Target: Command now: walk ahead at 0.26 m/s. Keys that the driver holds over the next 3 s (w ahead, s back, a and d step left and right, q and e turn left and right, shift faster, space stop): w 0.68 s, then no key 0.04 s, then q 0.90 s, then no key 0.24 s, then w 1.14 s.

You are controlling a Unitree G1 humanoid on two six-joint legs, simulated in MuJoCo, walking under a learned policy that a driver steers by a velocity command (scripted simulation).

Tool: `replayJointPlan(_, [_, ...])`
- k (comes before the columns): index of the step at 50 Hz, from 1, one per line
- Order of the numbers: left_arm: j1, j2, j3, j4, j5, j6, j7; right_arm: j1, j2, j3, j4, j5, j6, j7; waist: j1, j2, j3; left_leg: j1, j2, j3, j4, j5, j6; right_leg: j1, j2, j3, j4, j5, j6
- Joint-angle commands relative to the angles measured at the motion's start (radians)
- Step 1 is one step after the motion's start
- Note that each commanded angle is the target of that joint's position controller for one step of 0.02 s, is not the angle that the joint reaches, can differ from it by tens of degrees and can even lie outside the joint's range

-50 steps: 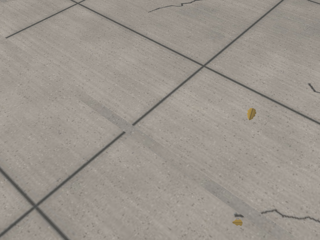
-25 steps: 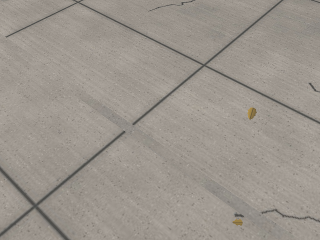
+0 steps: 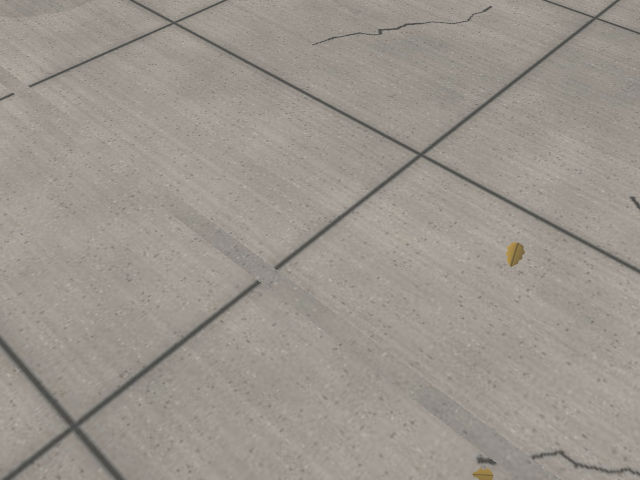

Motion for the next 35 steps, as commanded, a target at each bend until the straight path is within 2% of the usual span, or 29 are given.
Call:
replayJointPlan(1, [0.048,0.15,0.033,-0.038,-0.008,-0.034,-0.001,-0.104,-0.091,-0.021,-0.097,0.015,-0.058,0.022,0.007,-0.089,0.206,-0.385,0.1,-0.067,0.128,-0.04,0.037,0.056,-0.37,0.455,-0.337,-0.276,-0.191])
replayJointPlan(3, [0.026,0.157,0.035,-0.052,-0.016,-0.033,-0.006,-0.125,-0.083,-0.023,-0.102,0.014,-0.076,0.032,0.006,-0.08,0.158,-0.246,0.074,-0.008,-0.049,0.022,0.03,0.032,-0.285,0.301,-0.312,-0.134,-0.137])
replayJointPlan(5, [0.017,0.185,0.04,-0.056,-0.019,-0.025,-0.011,-0.073,-0.06,-0.023,-0.082,0.016,-0.078,0.042,-0.028,-0.102,0.129,-0.019,0.015,0.072,-0.181,0.105,0.012,-0.097,-0.229,0.2,-0.262,-0.118,-0.125])
replayJointPlan(7, [0.009,0.184,0.038,-0.063,-0.022,-0.023,-0.014,0.076,-0.076,-0.041,-0.022,0.016,-0.069,0.041,-0.091,-0.075,0.092,0.241,-0.056,0.127,-0.255,0.217,-0.004,-0.244,-0.189,0.159,-0.156,-0.105,-0.112])
replayJointPlan(8, [-0.019,0.17,0.03,-0.072,-0.019,-0.029,-0.017,0.175,-0.099,-0.055,0.003,0.015,-0.065,0.037,-0.146,-0.042,0.066,0.353,-0.048,0.093,-0.293,0.204,0.01,-0.299,-0.156,0.119,-0.018,0.003,-0.087])
replayJointPlan(9, [-0.061,0.098,0.009,-0.099,-0.004,-0.036,-0.024,0.302,-0.189,-0.079,0.012,0.005,-0.069,0.027,-0.195,0.183,0.026,0.454,0.175,-0.231,-0.453,0.064,0.083,-0.421,-0.064,-0.006,0.382,0.03,-0.014])
replayJointPlan(10, [-0.042,0.013,-0.008,-0.14,-0.012,-0.059,-0.023,0.382,-0.273,-0.081,0.013,-0.015,-0.086,0.041,-0.167,0.361,-0.048,0.558,0.383,-0.745,-0.658,-0.073,0.236,-0.633,0.057,0.043,0.687,-0.219,0.006])
replayJointPlan(11, [-0.052,0.065,0.003,-0.146,-0.041,-0.075,-0.027,0.291,-0.223,-0.061,0.006,-0.022,-0.103,0.047,-0.116,0.227,0.009,0.479,0.424,-0.811,-0.683,-0.233,0.264,-0.717,-0.019,0.148,0.854,-0.177,-0.02])
replayJointPlan(12, [-0.102,0.107,0.008,-0.165,-0.047,-0.085,-0.034,0.178,-0.161,-0.041,-0.032,-0.013,-0.113,0.054,-0.088,0.135,0.089,0.397,0.383,-0.665,-0.669,-0.216,0.22,-0.759,-0.076,0.149,0.875,-0.064,-0.05])
replayJointPlan(13, [-0.106,0.119,0.015,-0.156,-0.036,-0.087,-0.034,0.091,-0.135,-0.027,-0.059,-0.014,-0.113,0.062,-0.056,0.085,0.109,0.338,0.32,-0.509,-0.674,-0.087,0.178,-0.725,-0.116,0.13,0.835,0.043,-0.055])
replayJointPlan(14, [-0.104,0.132,0.025,-0.15,-0.02,-0.085,-0.031,0.048,-0.124,-0.02,-0.076,-0.017,-0.11,0.066,-0.035,0.078,0.112,0.29,0.269,-0.386,-0.682,0.05,0.145,-0.673,-0.143,0.119,0.759,0.11,-0.051])
replayJointPlan(15, [-0.099,0.144,0.033,-0.143,-0.014,-0.078,-0.033,0.053,-0.1,-0.012,-0.075,-0.021,-0.104,0.065,-0.025,0.093,0.109,0.263,0.222,-0.286,-0.689,0.161,0.119,-0.615,-0.158,0.106,0.704,0.15,-0.043])
replayJointPlan(17, [-0.112,0.117,0.034,-0.138,-0.012,-0.062,-0.04,0.129,-0.1,-0.008,-0.055,-0.026,-0.098,0.053,-0.032,0.09,0.102,0.268,0.187,-0.188,-0.69,0.36,0.12,-0.596,-0.157,0.067,0.652,0.201,-0.019])
replayJointPlan(20, [-0.241,0.09,0.028,-0.188,-0.004,-0.052,-0.042,0.179,-0.136,-0.012,-0.054,-0.029,-0.091,0.034,-0.048,0.059,0.115,0.301,0.194,-0.142,-0.7,0.523,0.142,-0.668,-0.154,0.051,0.512,0.276,0.016])
replayJointPlan(23, [-0.387,0.073,0.016,-0.238,-0.008,-0.058,-0.052,0.189,-0.144,-0.012,-0.071,-0.027,-0.082,0.021,-0.078,0.065,0.134,0.286,0.172,-0.089,-0.727,0.522,0.133,-0.625,-0.124,0.02,0.29,0.385,0.028])
replayJointPlan(26, [-0.483,0.073,0.008,-0.267,-0.013,-0.063,-0.068,0.24,-0.148,-0.017,-0.063,-0.017,-0.078,0.017,-0.1,0.068,0.157,0.331,0.184,-0.064,-0.734,0.514,0.136,-0.593,-0.094,-0.004,0.165,0.424,0.019])
replayJointPlan(29, [-0.544,0.08,0.004,-0.299,-0.017,-0.074,-0.088,0.259,-0.152,-0.025,-0.055,-0.01,-0.068,0.015,-0.092,0.075,0.17,0.43,0.223,-0.051,-0.688,0.603,0.132,-0.59,-0.08,-0.001,0.09,0.388,-0.015])
replayJointPlan(30, [-0.539,0.091,0.007,-0.303,-0.017,-0.078,-0.094,0.25,-0.161,-0.029,-0.058,-0.011,-0.064,0.014,-0.076,0.082,0.155,0.462,0.232,-0.043,-0.653,0.687,0.125,-0.56,-0.068,-0.006,0.073,0.358,-0.031])
replayJointPlan(31, [-0.505,0.113,0.016,-0.299,-0.017,-0.081,-0.096,0.232,-0.176,-0.034,-0.065,-0.013,-0.061,0.013,-0.045,0.1,0.118,0.487,0.238,-0.038,-0.598,0.849,0.115,-0.49,-0.043,-0.019,0.067,0.325,-0.047])
replayJointPlan(32, [-0.438,0.145,0.031,-0.285,-0.016,-0.081,-0.094,0.218,-0.192,-0.04,-0.071,-0.016,-0.056,0.013,-0.005,0.13,0.057,0.508,0.238,-0.032,-0.511,1.043,0.105,-0.385,-0.008,-0.04,0.08,0.286,-0.065])
replayJointPlan(33, [-0.285,0.189,0.054,-0.243,-0.017,-0.08,-0.088,0.193,-0.196,-0.041,-0.078,-0.02,-0.047,0.014,0.077,0.147,-0.036,0.483,0.21,-0.005,-0.335,1.182,0.085,-0.19,0.03,-0.062,0.075,0.28,-0.092])
replayJointPlan(34, [-0.096,0.239,0.076,-0.19,-0.014,-0.075,-0.078,0.167,-0.185,-0.033,-0.097,-0.024,-0.046,0.018,0.162,0.14,-0.15,0.306,0.171,0.01,-0.092,1.079,0.053,0.115,-0.032,0.009,0.097,0.302,-0.135])
replayJointPlan(35, [0.061,0.335,0.099,-0.159,0.025,-0.069,-0.069,0.269,-0.071,-0.003,-0.116,-0.025,-0.059,0.03,0.128,-0.078,-0.336,-0.089,0.01,0.03,0.335,0.615,-0.016,0.526,-0.321,0.452,0.074,0.243,-0.291])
